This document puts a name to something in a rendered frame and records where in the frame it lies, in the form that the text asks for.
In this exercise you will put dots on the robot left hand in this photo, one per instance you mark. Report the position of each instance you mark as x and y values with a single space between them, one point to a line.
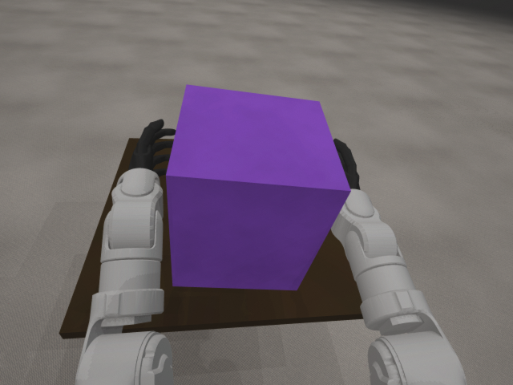
143 155

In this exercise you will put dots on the left robot forearm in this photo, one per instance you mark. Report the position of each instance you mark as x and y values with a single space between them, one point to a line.
132 249

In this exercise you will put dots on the robot right upper arm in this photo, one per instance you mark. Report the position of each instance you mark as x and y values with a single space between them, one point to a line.
421 358

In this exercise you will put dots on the carton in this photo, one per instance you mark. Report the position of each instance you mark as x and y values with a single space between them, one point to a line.
254 185

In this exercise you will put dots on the robot right hand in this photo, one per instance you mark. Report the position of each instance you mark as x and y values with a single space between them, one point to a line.
348 164

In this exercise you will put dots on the table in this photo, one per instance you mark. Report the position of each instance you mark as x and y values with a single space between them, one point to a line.
328 291

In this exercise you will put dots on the robot left upper arm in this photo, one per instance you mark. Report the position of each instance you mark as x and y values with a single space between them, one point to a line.
136 358

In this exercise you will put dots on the right robot forearm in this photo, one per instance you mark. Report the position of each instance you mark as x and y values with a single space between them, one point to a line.
390 302

